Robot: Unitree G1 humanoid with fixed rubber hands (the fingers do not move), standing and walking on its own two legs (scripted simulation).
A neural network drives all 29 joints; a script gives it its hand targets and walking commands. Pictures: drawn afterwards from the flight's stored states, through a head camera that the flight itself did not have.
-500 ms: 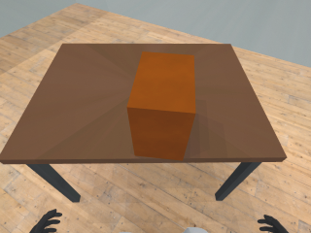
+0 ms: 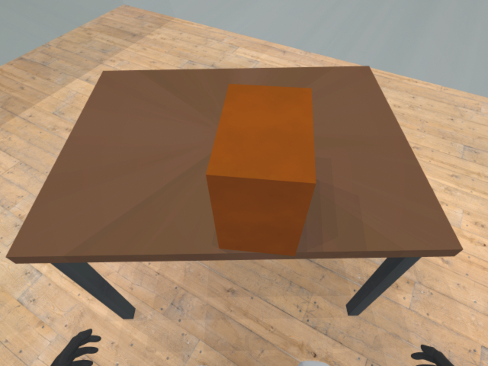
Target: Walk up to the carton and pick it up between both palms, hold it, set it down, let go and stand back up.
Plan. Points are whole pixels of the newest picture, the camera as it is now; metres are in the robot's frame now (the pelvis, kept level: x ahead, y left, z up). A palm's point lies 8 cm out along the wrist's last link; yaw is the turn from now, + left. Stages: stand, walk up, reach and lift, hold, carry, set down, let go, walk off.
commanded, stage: walk up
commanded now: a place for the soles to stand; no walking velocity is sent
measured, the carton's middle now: (262, 172) +0.47 -0.02 +0.01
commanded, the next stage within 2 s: reach and lift in 1.28 s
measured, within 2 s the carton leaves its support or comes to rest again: neither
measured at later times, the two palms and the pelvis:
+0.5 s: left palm out of the picture +0.11 +0.32 -0.08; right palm out of the picture +0.08 -0.31 -0.08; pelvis +0.00 +0.00 +0.00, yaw +0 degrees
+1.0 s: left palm out of the picture +0.07 +0.31 -0.09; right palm out of the picture +0.06 -0.32 -0.08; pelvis -0.02 -0.01 +0.00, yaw +0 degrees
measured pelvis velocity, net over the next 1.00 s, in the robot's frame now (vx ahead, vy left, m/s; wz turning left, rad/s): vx -0.02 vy -0.01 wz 0.00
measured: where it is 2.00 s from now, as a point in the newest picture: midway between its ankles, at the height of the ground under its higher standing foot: outside the picture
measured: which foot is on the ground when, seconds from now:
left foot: down 0.00-1.00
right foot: down 0.00-1.00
